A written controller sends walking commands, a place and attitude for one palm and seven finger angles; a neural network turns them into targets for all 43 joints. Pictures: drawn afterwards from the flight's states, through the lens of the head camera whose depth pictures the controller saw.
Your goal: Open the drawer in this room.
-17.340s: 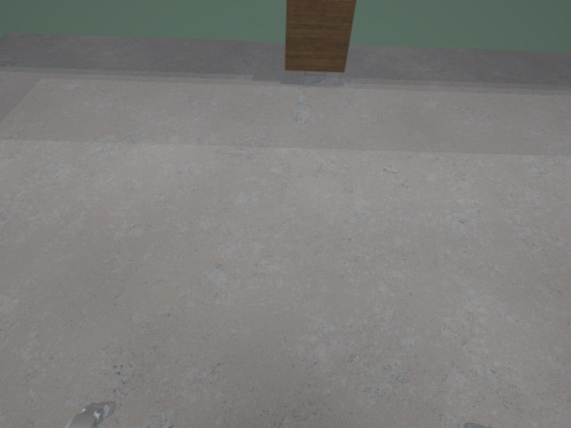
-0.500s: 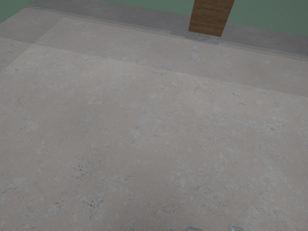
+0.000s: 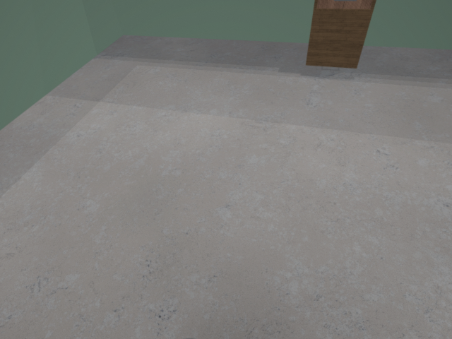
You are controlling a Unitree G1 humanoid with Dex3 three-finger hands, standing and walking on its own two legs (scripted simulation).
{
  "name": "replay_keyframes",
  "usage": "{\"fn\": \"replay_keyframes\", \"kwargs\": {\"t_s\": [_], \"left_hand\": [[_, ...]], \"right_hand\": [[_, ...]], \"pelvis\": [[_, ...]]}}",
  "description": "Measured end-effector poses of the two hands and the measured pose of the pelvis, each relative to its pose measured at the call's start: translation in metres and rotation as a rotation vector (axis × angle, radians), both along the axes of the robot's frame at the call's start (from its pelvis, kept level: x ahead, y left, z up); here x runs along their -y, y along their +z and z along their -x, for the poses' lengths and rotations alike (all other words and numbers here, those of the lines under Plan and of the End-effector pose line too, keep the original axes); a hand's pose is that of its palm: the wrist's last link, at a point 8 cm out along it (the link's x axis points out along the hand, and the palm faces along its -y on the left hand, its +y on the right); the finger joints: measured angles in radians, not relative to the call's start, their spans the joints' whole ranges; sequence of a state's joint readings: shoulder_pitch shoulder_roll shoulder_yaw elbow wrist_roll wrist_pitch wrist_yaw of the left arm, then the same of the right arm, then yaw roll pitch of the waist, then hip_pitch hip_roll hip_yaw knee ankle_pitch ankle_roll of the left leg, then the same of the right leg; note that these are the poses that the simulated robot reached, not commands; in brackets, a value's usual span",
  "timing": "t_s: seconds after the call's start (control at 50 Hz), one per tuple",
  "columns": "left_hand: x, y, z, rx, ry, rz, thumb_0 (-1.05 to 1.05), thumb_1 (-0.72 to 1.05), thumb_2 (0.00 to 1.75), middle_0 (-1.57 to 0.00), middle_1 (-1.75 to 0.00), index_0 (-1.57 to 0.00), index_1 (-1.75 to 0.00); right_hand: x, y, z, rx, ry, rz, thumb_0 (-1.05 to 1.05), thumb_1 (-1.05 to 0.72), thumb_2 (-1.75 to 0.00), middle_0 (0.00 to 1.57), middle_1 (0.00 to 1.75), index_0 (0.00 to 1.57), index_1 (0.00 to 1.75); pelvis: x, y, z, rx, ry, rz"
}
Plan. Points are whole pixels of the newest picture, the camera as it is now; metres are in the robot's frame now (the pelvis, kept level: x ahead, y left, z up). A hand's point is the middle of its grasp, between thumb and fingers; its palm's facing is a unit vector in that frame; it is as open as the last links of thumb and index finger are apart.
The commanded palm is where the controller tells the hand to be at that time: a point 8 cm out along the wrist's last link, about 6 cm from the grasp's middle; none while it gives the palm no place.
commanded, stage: turn or walk to find it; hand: left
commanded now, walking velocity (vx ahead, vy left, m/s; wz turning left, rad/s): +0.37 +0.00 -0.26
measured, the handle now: out of the picture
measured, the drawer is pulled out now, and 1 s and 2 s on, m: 0.00 0.00 0.00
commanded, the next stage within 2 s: none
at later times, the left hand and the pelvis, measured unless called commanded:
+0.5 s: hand out of the picture +0.03 +0.20 -0.18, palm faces +0.04 -0.99 -0.10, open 7.4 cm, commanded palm none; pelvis +0.15 +0.06 -0.02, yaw -7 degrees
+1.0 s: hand (200, 193) +0.55 +0.12 -0.18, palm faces -0.27 -0.94 -0.20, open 7.4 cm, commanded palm none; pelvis +0.37 -0.01 -0.03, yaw -13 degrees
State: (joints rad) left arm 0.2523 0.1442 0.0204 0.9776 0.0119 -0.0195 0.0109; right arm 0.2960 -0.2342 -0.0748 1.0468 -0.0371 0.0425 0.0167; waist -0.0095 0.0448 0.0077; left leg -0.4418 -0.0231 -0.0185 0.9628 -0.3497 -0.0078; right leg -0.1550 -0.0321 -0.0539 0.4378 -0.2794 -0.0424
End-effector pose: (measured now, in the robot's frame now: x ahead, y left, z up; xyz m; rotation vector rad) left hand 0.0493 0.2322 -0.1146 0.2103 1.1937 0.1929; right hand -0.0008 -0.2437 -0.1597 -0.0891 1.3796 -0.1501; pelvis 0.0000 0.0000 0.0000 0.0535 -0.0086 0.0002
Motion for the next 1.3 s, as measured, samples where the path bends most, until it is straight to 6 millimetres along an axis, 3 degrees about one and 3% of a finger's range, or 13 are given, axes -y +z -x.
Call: {"fn": "replay_keyframes", "kwargs": {"t_s": [0.2, 0.3, 0.4, 0.44, 0.5, 0.56, 0.68, 0.78, 0.92, 0.98, 1.06, 1.18, 1.3], "left_hand": [[0.022, -0.007, 0.092, -0.301, 0.134, 0.064, 0.00, 0.92, 0.90, -0.20, -0.30, -0.20, -0.30], [0.030, -0.010, 0.110, -0.437, 0.182, 0.130, 0.00, 0.91, 0.90, -0.20, -0.30, -0.20, -0.30], [0.020, -0.022, 0.095, -0.536, 0.196, 0.183, 0.00, 0.90, 0.90, -0.20, -0.30, -0.20, -0.30], [0.008, -0.034, 0.076, -0.558, 0.177, 0.195, 0.00, 0.90, 0.89, -0.20, -0.30, -0.20, -0.30], [-0.015, -0.042, 0.021, -0.517, 0.101, 0.180, 0.00, 0.90, 0.89, -0.20, -0.30, -0.20, -0.30], [-0.040, -0.044, -0.059, -0.398, 0.018, 0.139, 0.01, 0.91, 0.90, -0.20, -0.30, -0.20, -0.30], [-0.063, -0.035, -0.235, -0.099, -0.112, 0.065, 0.00, 0.91, 0.90, -0.20, -0.30, -0.20, -0.30], [-0.044, -0.021, -0.357, 0.058, -0.201, 0.055, 0.00, 0.91, 0.90, -0.19, -0.29, -0.19, -0.30], [0.027, -0.028, -0.485, 0.128, -0.355, 0.062, 0.00, 0.91, 0.90, -0.19, -0.30, -0.20, -0.30], [0.053, -0.035, -0.507, 0.136, -0.360, 0.073, 0.00, 0.91, 0.90, -0.19, -0.30, -0.20, -0.30], [0.064, -0.035, -0.496, 0.044, -0.307, 0.093, 0.00, 0.91, 0.90, -0.20, -0.30, -0.20, -0.30], [0.036, -0.025, -0.495, -0.045, -0.202, 0.022, -0.03, 0.96, 0.89, -0.20, -0.30, -0.21, -0.30], [0.023, -0.037, -0.495, -0.158, -0.135, 0.052, -0.01, 0.93, 0.90, -0.20, -0.30, -0.20, -0.30]], "right_hand": [[0.003, 0.007, -0.058, 0.020, 0.033, 0.012, 0.01, -0.91, -0.90, 0.20, 0.30, 0.20, 0.29], [-0.017, 0.011, -0.124, 0.082, 0.071, 0.022, 0.01, -0.91, -0.90, 0.20, 0.30, 0.20, 0.29], [-0.051, 0.014, -0.211, 0.210, 0.105, 0.034, 0.01, -0.91, -0.90, 0.20, 0.30, 0.20, 0.29], [-0.063, 0.012, -0.240, 0.279, 0.097, 0.049, 0.01, -0.91, -0.90, 0.20, 0.30, 0.20, 0.29], [-0.077, 0.017, -0.256, 0.325, 0.048, 0.049, 0.00, -0.91, -0.90, 0.20, 0.30, 0.20, 0.29], [-0.084, 0.020, -0.246, 0.292, -0.033, 0.044, 0.00, -0.91, -0.90, 0.20, 0.30, 0.21, 0.29], [-0.058, 0.026, -0.219, 0.173, -0.155, 0.123, -0.05, -0.96, -0.90, 0.20, 0.30, 0.21, 0.29], [-0.061, 0.018, -0.184, -0.039, -0.216, 0.093, -0.02, -0.94, -0.90, 0.20, 0.30, 0.20, 0.29], [-0.070, 0.004, -0.172, -0.281, -0.325, -0.015, 0.00, -0.91, -0.90, 0.20, 0.30, 0.20, 0.29], [-0.060, -0.001, -0.195, -0.322, -0.341, -0.050, 0.00, -0.91, -0.90, 0.20, 0.30, 0.20, 0.29], [-0.031, -0.001, -0.268, -0.219, -0.309, -0.035, 0.01, -0.91, -0.90, 0.20, 0.30, 0.20, 0.29], [0.009, 0.004, -0.405, 0.019, -0.222, 0.012, 0.00, -0.91, -0.90, 0.20, 0.30, 0.20, 0.29], [0.033, 0.018, -0.525, 0.166, -0.137, 0.079, 0.01, -0.93, -0.90, 0.20, 0.30, 0.20, 0.29]], "pelvis": [[0.002, 0.003, -0.040, -0.006, -0.012, 0.021], [-0.012, -0.002, -0.070, -0.020, -0.031, 0.040], [-0.034, -0.013, -0.110, -0.027, -0.055, 0.057], [-0.045, -0.022, -0.127, -0.022, -0.075, 0.057], [-0.056, -0.021, -0.149, -0.001, -0.122, 0.054], [-0.061, -0.012, -0.173, 0.005, -0.142, 0.061], [-0.059, -0.005, -0.221, -0.010, -0.169, 0.044], [-0.047, -0.008, -0.266, -0.021, -0.186, 0.037], [-0.008, -0.026, -0.340, -0.027, -0.217, 0.040], [0.011, -0.031, -0.367, -0.016, -0.227, 0.043], [0.023, -0.019, -0.398, 0.002, -0.221, 0.046], [0.033, -0.008, -0.449, -0.006, -0.204, 0.067], [0.028, -0.010, -0.507, -0.009, -0.189, 0.088]]}}
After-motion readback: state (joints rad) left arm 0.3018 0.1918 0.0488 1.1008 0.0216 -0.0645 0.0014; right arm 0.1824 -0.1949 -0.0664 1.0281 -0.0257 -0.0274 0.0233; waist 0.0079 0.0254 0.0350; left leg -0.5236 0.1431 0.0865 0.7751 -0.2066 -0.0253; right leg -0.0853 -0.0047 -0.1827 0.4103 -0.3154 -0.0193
